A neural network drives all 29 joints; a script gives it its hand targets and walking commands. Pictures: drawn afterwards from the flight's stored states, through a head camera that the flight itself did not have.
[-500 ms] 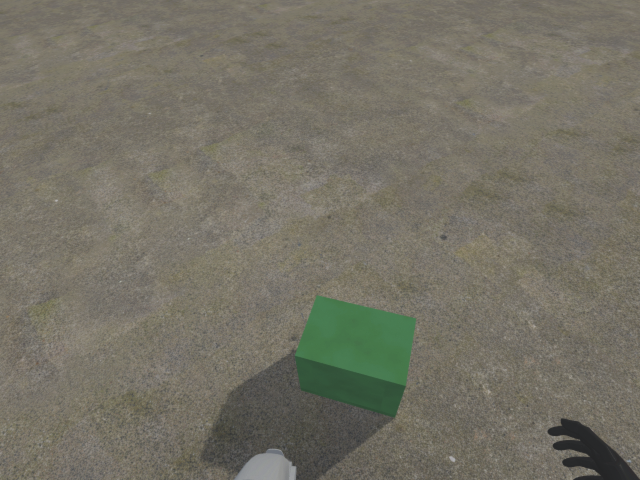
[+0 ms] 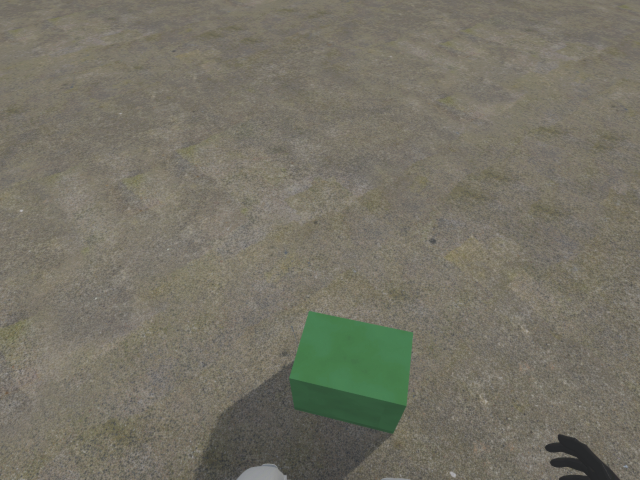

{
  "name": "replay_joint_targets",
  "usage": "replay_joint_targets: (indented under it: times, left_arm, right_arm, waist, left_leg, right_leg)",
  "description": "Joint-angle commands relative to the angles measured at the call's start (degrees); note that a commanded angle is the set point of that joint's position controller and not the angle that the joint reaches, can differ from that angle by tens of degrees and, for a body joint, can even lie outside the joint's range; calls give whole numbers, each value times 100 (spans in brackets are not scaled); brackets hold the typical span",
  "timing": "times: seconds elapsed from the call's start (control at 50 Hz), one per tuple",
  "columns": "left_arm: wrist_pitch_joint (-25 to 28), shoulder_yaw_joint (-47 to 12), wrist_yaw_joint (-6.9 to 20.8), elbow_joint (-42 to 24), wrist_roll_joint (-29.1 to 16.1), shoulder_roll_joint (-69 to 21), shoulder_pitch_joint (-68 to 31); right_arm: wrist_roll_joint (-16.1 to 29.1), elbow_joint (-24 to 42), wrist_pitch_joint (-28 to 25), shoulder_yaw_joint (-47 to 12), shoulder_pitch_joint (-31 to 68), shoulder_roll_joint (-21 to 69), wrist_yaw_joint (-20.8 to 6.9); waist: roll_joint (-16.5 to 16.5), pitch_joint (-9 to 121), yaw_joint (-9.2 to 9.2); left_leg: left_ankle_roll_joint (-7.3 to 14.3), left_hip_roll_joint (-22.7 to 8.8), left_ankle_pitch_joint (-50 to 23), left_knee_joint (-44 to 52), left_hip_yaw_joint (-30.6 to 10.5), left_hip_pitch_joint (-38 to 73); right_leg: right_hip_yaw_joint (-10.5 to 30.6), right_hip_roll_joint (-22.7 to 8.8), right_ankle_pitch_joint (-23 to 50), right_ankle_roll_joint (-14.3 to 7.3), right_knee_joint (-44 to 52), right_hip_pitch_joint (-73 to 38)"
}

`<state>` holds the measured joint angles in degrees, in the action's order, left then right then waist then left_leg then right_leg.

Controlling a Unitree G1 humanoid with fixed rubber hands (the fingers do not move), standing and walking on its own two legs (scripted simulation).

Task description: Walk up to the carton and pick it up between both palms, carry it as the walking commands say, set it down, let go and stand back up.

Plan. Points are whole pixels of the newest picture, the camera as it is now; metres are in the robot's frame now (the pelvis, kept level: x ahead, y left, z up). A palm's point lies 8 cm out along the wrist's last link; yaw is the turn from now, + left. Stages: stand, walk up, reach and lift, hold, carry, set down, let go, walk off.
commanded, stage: walk up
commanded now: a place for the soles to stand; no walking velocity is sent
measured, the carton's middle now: (351, 372) +0.50 -0.08 -0.62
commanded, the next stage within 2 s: none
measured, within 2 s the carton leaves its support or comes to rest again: neither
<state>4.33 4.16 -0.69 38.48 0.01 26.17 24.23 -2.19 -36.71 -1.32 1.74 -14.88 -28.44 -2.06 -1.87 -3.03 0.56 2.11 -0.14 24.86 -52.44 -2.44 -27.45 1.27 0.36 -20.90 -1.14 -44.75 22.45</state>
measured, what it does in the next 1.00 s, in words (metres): stands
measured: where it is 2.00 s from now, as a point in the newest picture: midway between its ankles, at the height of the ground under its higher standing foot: outside the picture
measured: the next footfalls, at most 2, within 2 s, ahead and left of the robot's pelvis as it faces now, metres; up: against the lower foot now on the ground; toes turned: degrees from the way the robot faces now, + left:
none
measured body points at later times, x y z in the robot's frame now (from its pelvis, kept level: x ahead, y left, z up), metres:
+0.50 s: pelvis +0.05 +0.02 +0.00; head +0.07 +0.02 +0.45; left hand +0.14 +0.35 -0.09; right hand +0.17 -0.32 -0.06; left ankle +0.06 +0.14 -0.71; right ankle +0.06 -0.13 -0.71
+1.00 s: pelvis +0.04 +0.01 +0.00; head +0.06 +0.01 +0.45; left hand +0.15 +0.34 -0.08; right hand +0.17 -0.32 -0.06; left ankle +0.06 +0.14 -0.71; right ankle +0.06 -0.13 -0.71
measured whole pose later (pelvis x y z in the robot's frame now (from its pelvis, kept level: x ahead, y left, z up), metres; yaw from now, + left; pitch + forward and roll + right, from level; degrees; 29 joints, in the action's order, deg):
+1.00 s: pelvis +0.04 +0.01 +0.00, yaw -3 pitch +0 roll -1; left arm 4.2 3.3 -0.7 38.5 0.0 26.2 21.5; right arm -2.0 -37.0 -2.6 1.7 -12.8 -26.8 -0.6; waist -0.7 -1.5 0.6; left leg 0.3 -2.1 24.3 -47.3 -1.0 -22.8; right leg 4.2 1.9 -21.6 0.9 -44.9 23.0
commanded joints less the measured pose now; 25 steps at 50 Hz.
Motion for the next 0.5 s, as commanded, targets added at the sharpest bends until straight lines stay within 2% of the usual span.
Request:
replay_joint_targets:
  times: [0.0, 0.02, 0.04, 0.06, 0.08, 0.1, 0.12, 0.14, 0.16, 0.18, 0.2, 0.22, 0.24, 0.26, 0.28, 0.3, 0.32, 0.34, 0.36, 0.38, 0.4, 0.42, 0.44, 0.46, 0.48]
  left_arm:
    - [21, 269, -21, -171, 116, 1471, -120]
    - [-8, 202, -12, -183, 90, 1328, -150]
    - [-29, 132, -14, -241, 53, 1097, -120]
    - [-10, 35, -48, -243, 3, 700, -12]
    - [-29, 29, -72, -237, -24, 682, 39]
    - [-31, 118, -97, -184, -30, 1040, -182]
    - [-7, 111, -75, -195, -44, 908, -30]
    - [54, 104, -40, -125, -74, 858, 76]
    - [124, 113, -28, -10, -25, 815, 247]
    - [169, 157, -37, 54, -15, 896, 394]
    - [191, 211, -68, 55, 54, 1237, 292]
    - [173, 254, -64, -32, 71, 1494, 28]
    - [136, 279, -51, -53, 43, 1674, -56]
    - [96, 258, -46, -81, 22, 1631, -82]
    - [56, 169, -43, -144, 7, 1403, -295]
    - [41, 89, -43, -237, 8, 1154, -385]
    - [17, 31, -44, -250, -30, 843, -374]
    - [-19, 33, -56, -132, -53, 808, -245]
    - [-21, 65, -65, -82, -27, 949, -254]
    - [0, 64, -60, -118, -18, 895, -159]
    - [59, 78, -48, -43, -13, 942, -35]
    - [122, 121, -49, -5, 18, 1032, 53]
    - [146, 155, -55, 23, 43, 1211, 71]
    - [156, 197, -53, 6, 71, 1406, -20]
    - [129, 189, -47, -33, 49, 1504, -122]
  right_arm:
    - [82, -10, -199, 489, -335, -759, 95]
    - [96, -70, -268, 490, -459, -715, 154]
    - [31, -68, -316, 530, -570, -832, 193]
    - [-54, -80, -366, 576, -735, -1094, 240]
    - [33, 114, -388, 573, -320, -1319, 264]
    - [93, 48, -366, 580, -307, -1314, 233]
    - [74, 29, -351, 521, -166, -1218, 211]
    - [62, 48, -302, 481, 117, -1185, 202]
    - [119, 101, -252, 461, 304, -1105, 179]
    - [159, 116, -221, 407, 359, -906, 165]
    - [186, 162, -195, 349, 266, -708, 149]
    - [166, 202, -155, 341, 252, -653, 173]
    - [125, 160, -155, 368, 103, -683, 204]
    - [101, 107, -186, 401, 25, -720, 212]
    - [75, 34, -239, 401, -3, -699, 220]
    - [37, 10, -314, 490, -201, -886, 239]
    - [43, -65, -355, 558, -291, -1169, 233]
    - [82, -17, -364, 526, -182, -1178, 232]
    - [90, 10, -333, 512, -95, -1105, 224]
    - [83, 56, -302, 512, 36, -1104, 210]
    - [74, 20, -269, 482, 233, -1083, 197]
    - [127, 61, -237, 438, 350, -998, 188]
    - [174, 112, -211, 400, 428, -827, 171]
    - [172, 154, -173, 387, 421, -727, 178]
    - [134, 185, -155, 375, 384, -692, 201]
  waist:
    - [968, 233, 53]
    - [1127, 388, 114]
    - [856, 668, 182]
    - [-70, 827, 197]
    - [-626, 651, 91]
    - [-221, 535, 127]
    - [-339, 489, -27]
    - [-303, 462, -159]
    - [-482, 616, -204]
    - [-471, 845, -264]
    - [148, 748, -192]
    - [484, 393, -71]
    - [691, 351, -12]
    - [688, 328, 9]
    - [574, 330, 109]
    - [324, 595, 187]
    - [-387, 720, 194]
    - [-479, 563, 131]
    - [-393, 485, 78]
    - [-448, 510, -1]
    - [-544, 563, -110]
    - [-473, 648, -152]
    - [-105, 758, -115]
    - [282, 641, -40]
    - [557, 478, 12]
  left_leg:
    - [58, 188, 13, 1058, 447, 794]
    - [66, 173, -432, 1587, 433, 1331]
    - [197, -34, -681, 1862, 103, 1907]
    - [564, -996, -881, 2378, -1453, 2343]
    - [1131, -2015, -1488, 2513, -2669, 2321]
    - [1476, -2256, -1977, 2356, -2629, 1818]
    - [1400, -2076, -2214, 2221, -2134, 1536]
    - [1076, -1579, -2366, 1874, -1307, 1374]
    - [739, -1179, -2465, 1549, -772, 1231]
    - [531, -946, -2307, 1220, -521, 938]
    - [277, -507, -1580, 614, -131, 420]
    - [90, -73, -407, 257, 122, -182]
    - [135, -75, 354, 496, 57, 6]
    - [165, -18, 410, 886, 21, 312]
    - [196, -46, 121, 1400, -129, 850]
    - [333, -492, -333, 1800, -637, 1376]
    - [711, -1166, -643, 2236, -1539, 1852]
    - [1077, -1726, -1279, 2285, -1972, 1923]
    - [1243, -1865, -1967, 2153, -1908, 1825]
    - [1158, -1821, -2389, 1917, -1504, 1709]
    - [937, -1512, -2509, 1631, -995, 1340]
    - [633, -1173, -2422, 1376, -616, 1030]
    - [392, -711, -1812, 940, -264, 817]
    - [151, -240, -1017, 503, 49, 303]
    - [84, -114, -110, 491, 126, 182]
  right_leg:
    - [1764, -961, 1033, -916, 1384, 258]
    - [1340, -711, 1787, -784, 826, 342]
    - [998, -526, 1902, -605, 150, 591]
    - [617, -206, 1600, -272, -953, 1126]
    - [241, 206, -463, 25, -1008, 1673]
    - [323, 14, -1332, 31, -1111, 1289]
    - [223, -54, -1260, -20, -723, 950]
    - [12, -85, -718, -94, 274, 414]
    - [41, 52, 321, -207, 856, -165]
    - [417, -63, 1247, -300, 916, -517]
    - [1492, -629, 1716, -540, 1144, -666]
    - [2594, -1133, 1738, -959, 1210, -646]
    - [2757, -1393, 1811, -1277, 1121, -433]
    - [2609, -1257, 1824, -1271, 975, -242]
    - [2216, -1024, 2069, -1005, 730, 130]
    - [1494, -648, 2132, -666, 205, 562]
    - [678, -85, 1521, -263, -555, 1053]
    - [159, 133, 257, -55, -660, 1164]
    - [121, 109, -648, -50, -638, 1068]
    - [57, 0, -672, -80, -116, 740]
    - [76, -59, 180, -142, 358, 194]
    - [396, -68, 1111, -250, 611, -326]
    - [1080, -365, 1789, -447, 824, -445]
    - [2043, -804, 2038, -830, 957, -558]
    - [2498, -1087, 2087, -1145, 950, -473]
